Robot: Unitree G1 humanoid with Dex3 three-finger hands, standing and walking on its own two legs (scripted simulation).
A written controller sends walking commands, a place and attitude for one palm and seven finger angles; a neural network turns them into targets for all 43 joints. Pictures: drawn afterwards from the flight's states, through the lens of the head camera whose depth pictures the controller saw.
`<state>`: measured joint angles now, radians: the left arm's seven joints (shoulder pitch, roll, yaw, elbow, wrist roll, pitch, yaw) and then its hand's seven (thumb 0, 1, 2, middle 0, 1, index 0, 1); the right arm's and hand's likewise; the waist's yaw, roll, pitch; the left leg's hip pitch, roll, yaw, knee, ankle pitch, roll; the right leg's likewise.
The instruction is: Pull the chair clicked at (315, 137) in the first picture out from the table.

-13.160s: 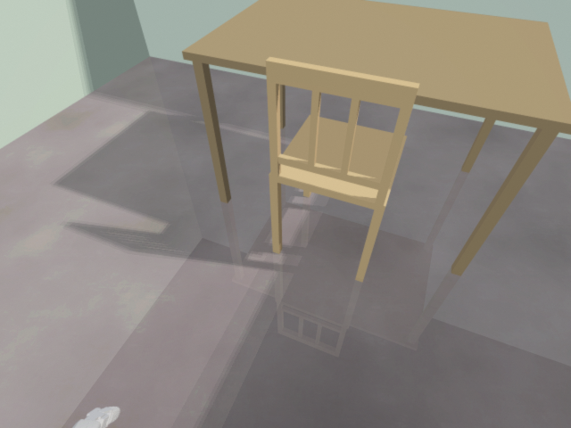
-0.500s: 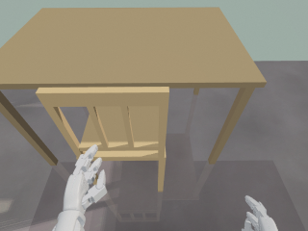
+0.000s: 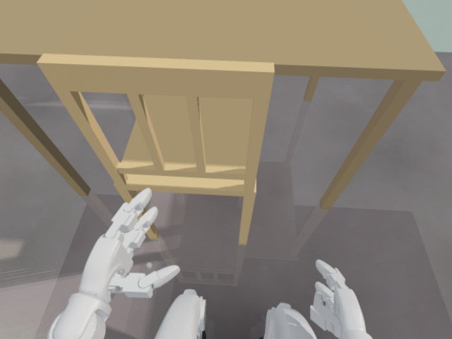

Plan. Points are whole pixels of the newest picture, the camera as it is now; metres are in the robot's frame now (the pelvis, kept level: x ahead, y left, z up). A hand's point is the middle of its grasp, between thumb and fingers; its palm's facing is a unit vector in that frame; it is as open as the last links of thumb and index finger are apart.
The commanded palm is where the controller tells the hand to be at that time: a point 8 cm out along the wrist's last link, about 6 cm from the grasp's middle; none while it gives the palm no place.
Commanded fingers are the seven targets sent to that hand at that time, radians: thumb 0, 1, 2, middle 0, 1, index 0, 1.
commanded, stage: raise the hand toward the chair's back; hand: left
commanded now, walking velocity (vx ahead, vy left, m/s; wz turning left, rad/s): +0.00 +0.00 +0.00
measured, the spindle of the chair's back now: (149, 134) +0.51 +0.22 +0.00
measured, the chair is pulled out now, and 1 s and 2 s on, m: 0.00 0.00 0.00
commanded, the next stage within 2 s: aim the fingers beside a spindle in 1.32 s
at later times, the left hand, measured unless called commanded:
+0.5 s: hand (105, 239) +0.25 +0.20 +0.07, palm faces +0.07 -1.00 -0.04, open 16.3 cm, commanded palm +0.23 +0.26 +0.07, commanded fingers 0.00 -0.50 0.30 -0.06 -0.08 -0.06 -0.08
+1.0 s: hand (101, 222) +0.28 +0.22 +0.06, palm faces -0.03 -1.00 -0.04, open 17.0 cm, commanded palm +0.26 +0.28 +0.07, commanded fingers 0.00 -0.50 0.30 -0.06 -0.08 -0.06 -0.08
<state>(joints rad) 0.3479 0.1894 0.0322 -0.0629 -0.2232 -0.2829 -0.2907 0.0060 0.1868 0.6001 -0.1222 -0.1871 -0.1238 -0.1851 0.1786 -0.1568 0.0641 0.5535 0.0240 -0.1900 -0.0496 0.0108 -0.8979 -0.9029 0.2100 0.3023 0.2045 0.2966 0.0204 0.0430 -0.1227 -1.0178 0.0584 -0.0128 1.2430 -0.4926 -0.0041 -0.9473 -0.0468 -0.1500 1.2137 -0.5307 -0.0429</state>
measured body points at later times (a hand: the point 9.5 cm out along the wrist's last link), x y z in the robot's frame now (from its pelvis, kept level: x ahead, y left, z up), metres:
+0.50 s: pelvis +0.02 +0.01 +0.02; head +0.09 +0.03 +0.47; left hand +0.24 +0.26 +0.08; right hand +0.22 -0.22 -0.04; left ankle +0.06 +0.12 -0.63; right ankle +0.04 -0.10 -0.63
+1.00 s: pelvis +0.03 +0.02 +0.03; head +0.10 +0.04 +0.47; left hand +0.27 +0.28 +0.07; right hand +0.20 -0.22 -0.05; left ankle +0.06 +0.12 -0.63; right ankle +0.04 -0.10 -0.63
